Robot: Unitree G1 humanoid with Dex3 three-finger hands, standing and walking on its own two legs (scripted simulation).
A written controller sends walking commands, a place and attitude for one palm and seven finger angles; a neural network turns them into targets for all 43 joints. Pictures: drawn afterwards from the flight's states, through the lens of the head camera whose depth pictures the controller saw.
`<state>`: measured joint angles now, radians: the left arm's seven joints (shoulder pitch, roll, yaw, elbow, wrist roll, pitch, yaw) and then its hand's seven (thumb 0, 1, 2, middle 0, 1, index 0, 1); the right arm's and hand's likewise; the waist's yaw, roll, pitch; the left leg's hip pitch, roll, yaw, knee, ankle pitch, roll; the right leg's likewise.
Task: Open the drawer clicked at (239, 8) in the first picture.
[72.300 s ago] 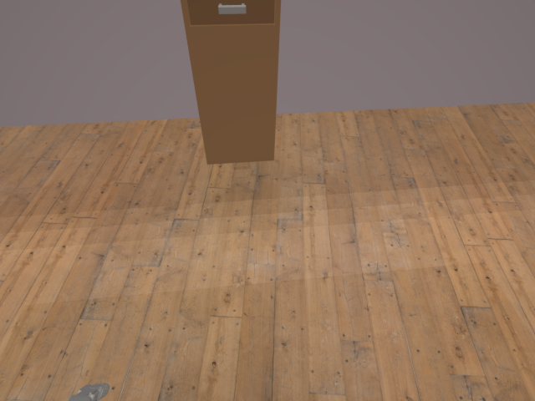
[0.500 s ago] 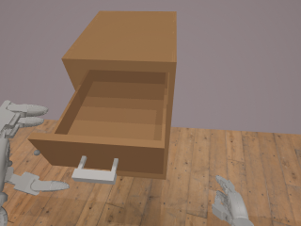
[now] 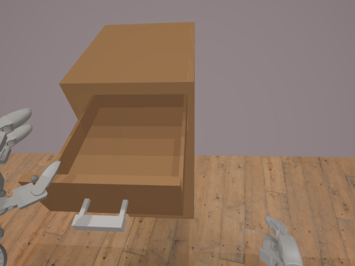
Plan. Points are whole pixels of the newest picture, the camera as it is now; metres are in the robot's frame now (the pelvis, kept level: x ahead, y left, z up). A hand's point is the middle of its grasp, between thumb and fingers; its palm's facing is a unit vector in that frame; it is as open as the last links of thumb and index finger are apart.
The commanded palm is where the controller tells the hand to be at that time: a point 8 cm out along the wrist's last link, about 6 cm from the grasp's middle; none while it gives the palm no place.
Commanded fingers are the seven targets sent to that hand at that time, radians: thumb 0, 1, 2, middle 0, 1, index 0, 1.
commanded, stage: draw the hand back to the body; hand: left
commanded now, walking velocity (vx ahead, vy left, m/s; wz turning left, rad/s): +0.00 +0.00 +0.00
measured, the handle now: (102, 213) +0.21 +0.19 +0.04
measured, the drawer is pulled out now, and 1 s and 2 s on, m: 0.29 0.29 0.29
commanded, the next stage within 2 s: step back with the hand held close in 0.32 s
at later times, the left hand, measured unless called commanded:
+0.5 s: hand (24, 183) +0.17 +0.24 +0.22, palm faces +0.46 -0.77 -0.44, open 7.4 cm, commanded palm +0.11 +0.28 +0.23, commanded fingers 0.00 0.90 0.90 -0.20 -0.30 -0.20 -0.30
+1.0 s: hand out of the picture +0.09 +0.26 +0.22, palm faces +0.41 -0.74 -0.53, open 7.4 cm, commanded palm +0.03 +0.31 +0.23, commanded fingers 0.00 0.90 0.90 -0.20 -0.30 -0.20 -0.30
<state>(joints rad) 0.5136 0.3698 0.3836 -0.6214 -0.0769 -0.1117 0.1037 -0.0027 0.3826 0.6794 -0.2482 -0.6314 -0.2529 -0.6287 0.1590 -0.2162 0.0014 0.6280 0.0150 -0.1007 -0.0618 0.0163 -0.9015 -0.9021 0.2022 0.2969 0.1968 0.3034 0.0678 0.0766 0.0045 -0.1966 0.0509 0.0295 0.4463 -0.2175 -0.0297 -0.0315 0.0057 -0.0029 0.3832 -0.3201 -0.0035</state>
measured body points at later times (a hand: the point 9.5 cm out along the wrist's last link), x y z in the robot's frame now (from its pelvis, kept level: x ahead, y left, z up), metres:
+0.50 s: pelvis -0.02 +0.00 +0.00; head -0.02 -0.03 +0.45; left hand +0.14 +0.28 +0.24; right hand +0.19 -0.21 -0.08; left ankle +0.01 +0.14 -0.74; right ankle -0.07 -0.12 -0.74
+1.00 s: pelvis -0.10 +0.03 -0.02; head -0.08 +0.04 +0.43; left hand +0.06 +0.30 +0.24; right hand +0.09 -0.19 -0.08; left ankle +0.01 +0.14 -0.74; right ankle -0.07 -0.11 -0.74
